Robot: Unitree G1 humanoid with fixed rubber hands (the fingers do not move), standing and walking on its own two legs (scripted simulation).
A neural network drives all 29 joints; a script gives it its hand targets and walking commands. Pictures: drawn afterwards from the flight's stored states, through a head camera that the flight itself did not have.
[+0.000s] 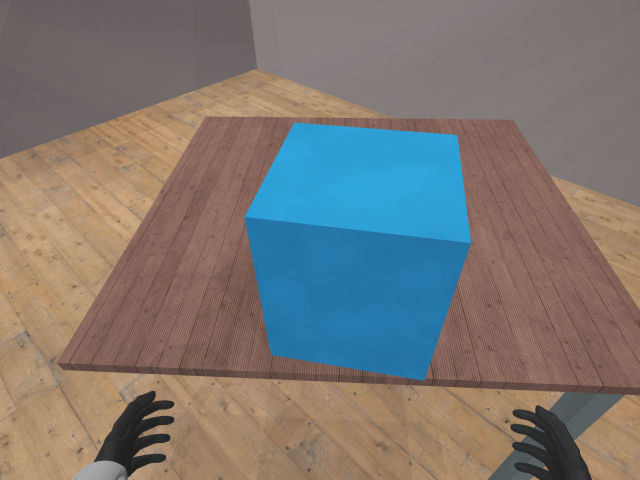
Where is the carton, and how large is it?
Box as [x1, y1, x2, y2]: [245, 123, 470, 380]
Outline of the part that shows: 294,123 245,215 247,232 271,354 423,380 470,244 457,136 449,134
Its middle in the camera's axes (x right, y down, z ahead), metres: +0.05 +0.01 +0.52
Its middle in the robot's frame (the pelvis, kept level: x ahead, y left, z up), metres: +0.40 -0.02 +0.11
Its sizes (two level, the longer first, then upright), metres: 0.210 0.200 0.250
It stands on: a table, 0.77 m high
